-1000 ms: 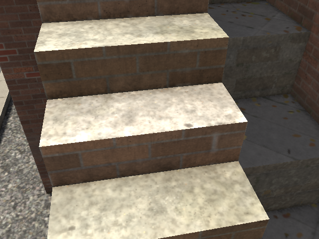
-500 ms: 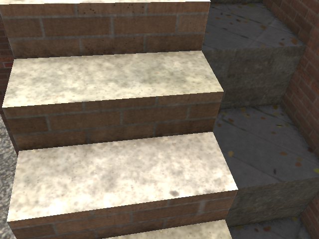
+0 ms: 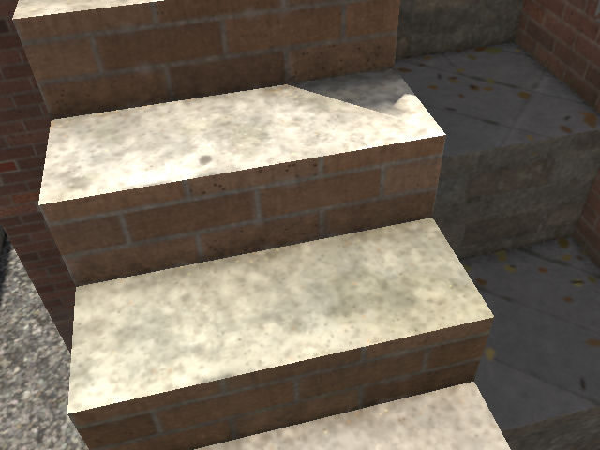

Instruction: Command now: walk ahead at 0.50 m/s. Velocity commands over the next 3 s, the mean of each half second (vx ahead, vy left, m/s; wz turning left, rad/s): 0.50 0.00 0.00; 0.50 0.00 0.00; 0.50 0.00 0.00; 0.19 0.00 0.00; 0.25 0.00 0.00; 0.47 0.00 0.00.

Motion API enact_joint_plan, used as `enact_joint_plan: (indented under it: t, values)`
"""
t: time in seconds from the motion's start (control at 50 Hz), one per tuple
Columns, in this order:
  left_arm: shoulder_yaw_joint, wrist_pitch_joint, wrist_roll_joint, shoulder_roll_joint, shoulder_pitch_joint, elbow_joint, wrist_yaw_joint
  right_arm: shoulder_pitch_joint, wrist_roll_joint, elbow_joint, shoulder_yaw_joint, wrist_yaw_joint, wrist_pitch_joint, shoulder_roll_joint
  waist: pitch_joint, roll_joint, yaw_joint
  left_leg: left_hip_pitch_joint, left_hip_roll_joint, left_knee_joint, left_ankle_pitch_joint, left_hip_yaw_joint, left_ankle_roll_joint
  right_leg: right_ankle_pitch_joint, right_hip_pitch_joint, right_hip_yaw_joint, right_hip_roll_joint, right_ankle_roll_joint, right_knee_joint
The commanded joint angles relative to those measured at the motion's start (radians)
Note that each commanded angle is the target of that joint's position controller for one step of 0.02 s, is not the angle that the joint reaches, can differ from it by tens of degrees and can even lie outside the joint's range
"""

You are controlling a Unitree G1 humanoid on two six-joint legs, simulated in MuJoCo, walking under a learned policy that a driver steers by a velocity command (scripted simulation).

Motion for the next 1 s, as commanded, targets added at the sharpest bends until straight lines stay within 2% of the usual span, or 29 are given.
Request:
enact_joint_plan:
  t: [0.02,0.04,0.08,0.16,0.2,0.32,0.4,0.42,0.44,0.48,0.5,0.52,0.54,0.56,0.58,0.62,0.64,0.66,0.68,0.72,0.74,0.78,0.82,0.86,0.88,0.9,0.94,0.96,1.0]
  values:
    - [-0.006,-0.080,-0.011,-0.063,-0.330,-0.306,-0.079,0.261,-0.028,0.159,-0.008,-0.013,0.006,0.006,0.096,0.168,0.002,0.338,0.283,-1.088,-0.197,-0.966,0.089,-0.044,-0.574,0.198,0.167,-0.071,0.887]
    - [-0.012,-0.096,0.002,-0.042,-0.329,-0.333,-0.089,0.207,-0.013,0.175,0.007,-0.007,-0.015,0.076,0.155,0.078,0.057,0.261,0.241,-0.993,-0.095,-0.762,0.075,-0.023,-0.613,0.140,0.138,-0.094,0.936]
    - [-0.033,-0.105,0.012,-0.073,-0.258,-0.336,-0.095,0.207,-0.017,0.209,0.022,-0.006,-0.038,0.157,0.124,-0.017,0.107,0.269,0.189,-0.933,0.112,-0.593,0.046,0.033,-0.639,0.192,0.159,-0.131,1.075]
    - [-0.056,-0.097,0.001,-0.063,-0.201,-0.309,-0.082,0.256,-0.014,0.185,0.023,-0.002,-0.043,0.089,0.132,-0.077,0.140,0.433,0.171,-0.962,0.446,-0.308,0.015,0.027,-0.856,0.139,0.178,-0.093,1.104]
    - [-0.068,-0.092,0.004,-0.065,-0.320,-0.334,-0.072,0.306,-0.012,0.180,0.016,-0.017,-0.052,0.053,0.137,-0.064,0.094,0.414,0.154,-1.001,0.478,-0.211,0.013,0.090,-0.913,0.036,0.179,-0.049,1.022]
    - [-0.095,-0.086,-0.023,-0.155,-0.540,-0.389,-0.038,0.536,-0.029,0.241,0.011,-0.039,-0.038,0.038,0.105,0.095,-0.041,0.718,0.216,-0.971,0.538,-0.308,0.001,0.137,-1.296,-0.049,0.153,0.010,1.185]
    - [-0.123,-0.085,-0.047,-0.160,-0.781,-0.509,-0.036,0.564,-0.001,0.255,0.014,-0.071,-0.035,0.053,0.162,0.174,-0.088,0.634,0.214,-1.158,0.664,-0.327,0.021,-0.012,-1.219,-0.210,0.093,0.069,0.852]
    - [-0.150,-0.084,-0.029,-0.175,-0.855,-0.550,-0.042,0.484,0.035,0.242,0.003,-0.100,-0.025,0.015,0.154,0.180,-0.061,0.498,0.221,-1.336,0.832,-0.254,0.030,-0.159,-0.944,-0.334,0.046,0.069,0.570]
    - [-0.150,-0.091,-0.028,-0.165,-0.872,-0.561,-0.048,0.515,0.057,0.283,0.012,-0.107,-0.023,0.030,0.117,0.142,-0.039,0.400,0.169,-1.335,1.207,-0.160,0.009,-0.184,-0.589,-0.456,0.103,0.055,0.344]
    - [-0.066,-0.089,-0.004,-0.022,-0.565,-0.460,-0.026,0.565,0.006,0.319,-0.012,-0.090,-0.071,-0.116,-0.131,0.384,0.080,0.685,0.249,-1.067,2.494,-0.125,0.058,-0.337,-0.232,-0.443,0.230,-0.012,0.259]
    - [-0.023,-0.082,-0.001,0.045,-0.324,-0.378,-0.026,0.451,-0.009,0.310,-0.031,-0.101,-0.062,-0.179,-0.190,0.451,0.222,0.818,0.281,-0.891,2.655,-0.139,0.053,-0.307,-0.191,-0.280,0.156,-0.062,0.186]
    - [0.009,-0.067,0.025,0.106,-0.080,-0.303,-0.042,0.465,-0.015,0.322,-0.053,-0.098,-0.047,-0.184,-0.328,0.353,0.273,0.682,0.248,-0.695,2.554,-0.177,0.024,-0.191,0.095,-0.013,0.077,-0.159,0.126]
    - [0.043,-0.027,0.040,0.175,0.043,-0.232,-0.021,0.467,0.016,0.305,-0.056,-0.064,-0.051,-0.120,-0.407,0.079,0.258,0.446,0.111,-0.427,2.038,-0.203,0.029,-0.427,0.291,0.417,-0.052,-0.243,-0.254]
    - [0.062,0.030,0.043,0.205,0.081,-0.163,0.001,0.351,0.006,0.275,-0.035,-0.016,-0.050,-0.024,-0.359,-0.181,0.225,0.222,-0.118,0.023,0.684,-0.223,0.008,-0.631,0.333,0.783,-0.189,-0.311,-0.705]
    - [0.014,0.041,0.063,0.070,-0.003,-0.126,0.009,0.194,0.013,0.196,-0.053,0.041,-0.058,-0.007,-0.267,-0.141,0.165,0.083,-0.137,0.609,0.529,-0.365,0.009,-0.735,0.129,0.874,-0.230,-0.261,-0.772]
    - [-0.039,0.002,0.047,-0.103,-0.179,-0.074,-0.022,0.023,0.017,0.030,-0.034,0.066,-0.065,0.053,0.062,-0.022,-0.005,-0.136,-0.093,0.827,0.496,-0.387,0.089,-0.658,-0.223,0.483,-0.173,-0.136,-0.640]
    - [-0.054,-0.020,0.046,-0.154,-0.190,-0.025,-0.032,0.032,0.013,0.005,-0.033,0.061,-0.069,0.026,0.100,0.056,-0.053,-0.193,-0.084,0.836,0.478,-0.389,0.125,-0.541,-0.266,0.297,-0.119,-0.073,-0.585]
    - [-0.061,-0.031,0.050,-0.177,-0.189,0.005,-0.037,0.100,0.025,0.005,-0.016,0.064,-0.071,0.056,0.114,0.037,-0.096,-0.238,-0.082,0.843,0.457,-0.405,0.138,-0.378,-0.234,0.142,-0.076,-0.038,-0.573]
    - [-0.060,-0.035,0.054,-0.161,-0.169,0.014,-0.041,0.117,0.035,0.007,0.007,0.051,-0.067,0.103,0.116,0.015,-0.109,-0.301,-0.080,0.822,0.439,-0.381,0.144,-0.261,-0.199,0.025,-0.067,-0.016,-0.581]
    - [-0.054,-0.035,0.070,-0.127,-0.163,0.012,-0.035,0.123,0.053,0.006,0.024,0.038,-0.049,0.097,0.140,-0.021,-0.123,-0.374,-0.075,0.776,0.425,-0.340,0.108,-0.220,-0.226,-0.081,-0.081,-0.022,-0.632]
    - [-0.053,-0.039,0.089,-0.101,-0.122,0.017,-0.041,0.094,0.049,0.006,0.029,0.026,-0.039,0.097,0.121,-0.035,-0.103,-0.385,-0.095,0.946,0.462,-0.302,0.085,-0.190,-0.255,-0.048,-0.112,-0.054,-0.670]
    - [-0.054,-0.042,0.079,-0.061,-0.061,0.030,-0.039,0.058,0.054,-0.017,0.042,-0.003,-0.025,0.085,0.140,-0.070,-0.079,-0.582,-0.081,1.107,0.456,-0.299,0.036,-0.267,-0.189,0.020,-0.159,-0.077,-0.720]
    - [-0.050,-0.035,0.063,-0.024,-0.028,0.005,-0.023,-0.003,0.061,-0.071,0.053,-0.024,-0.037,0.063,0.155,-0.049,-0.058,-0.707,-0.032,1.027,0.470,-0.317,-0.007,-0.322,-0.109,0.036,-0.178,-0.059,-0.719]
    - [-0.041,-0.039,0.019,0.000,0.005,-0.013,-0.018,-0.187,0.069,-0.181,0.075,-0.043,-0.041,0.052,0.149,-0.077,-0.008,-0.767,0.033,0.815,0.408,-0.241,-0.053,-0.362,-0.054,0.035,-0.183,-0.066,-0.782]
    - [-0.036,-0.041,0.023,0.013,0.020,-0.023,-0.009,-0.225,0.075,-0.208,0.079,-0.051,-0.041,0.043,0.126,-0.099,0.010,-0.753,0.068,0.777,0.409,-0.202,-0.071,-0.349,-0.037,0.049,-0.197,-0.077,-0.816]
    - [-0.001,-0.031,0.017,0.112,-0.008,-0.062,0.018,-0.232,0.060,-0.231,0.097,-0.066,-0.039,0.048,0.049,-0.154,0.003,-0.542,0.120,0.611,0.319,-0.128,-0.075,-0.251,-0.078,0.012,-0.222,-0.091,-0.924]
    - [0.027,0.009,-0.027,0.136,-0.034,-0.083,0.057,-0.237,0.051,-0.235,0.106,-0.050,-0.042,0.062,-0.040,-0.130,-0.011,-0.118,0.128,0.253,0.204,-0.106,-0.036,-0.002,-0.117,-0.095,-0.213,-0.052,-0.964]
    - [0.028,-0.001,-0.036,0.152,0.070,-0.049,0.051,-0.262,0.068,-0.233,0.080,-0.036,-0.041,0.018,-0.064,-0.120,0.014,0.095,0.040,0.103,0.213,0.073,-0.024,0.232,-0.103,-0.131,-0.185,-0.095,-0.994]
    - [0.034,-0.007,-0.017,0.194,0.111,-0.023,0.045,-0.027,0.059,-0.178,0.007,-0.028,-0.036,-0.069,-0.130,-0.269,-0.098,0.201,-0.037,-0.071,0.092,0.031,0.022,0.985,0.216,-0.174,-0.170,-0.092,-0.735]
Next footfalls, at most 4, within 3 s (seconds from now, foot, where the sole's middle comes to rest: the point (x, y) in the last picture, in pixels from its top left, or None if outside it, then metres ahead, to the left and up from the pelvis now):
0.48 right None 0.39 -0.07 -0.46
1.00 left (162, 330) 0.59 0.25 -0.27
1.56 right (296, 122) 0.89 0.02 -0.08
2.02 left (171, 133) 0.87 0.25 -0.08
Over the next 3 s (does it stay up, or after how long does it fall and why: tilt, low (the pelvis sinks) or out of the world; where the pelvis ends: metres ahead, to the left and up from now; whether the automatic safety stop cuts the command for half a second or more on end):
stays up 1.03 0.25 0.87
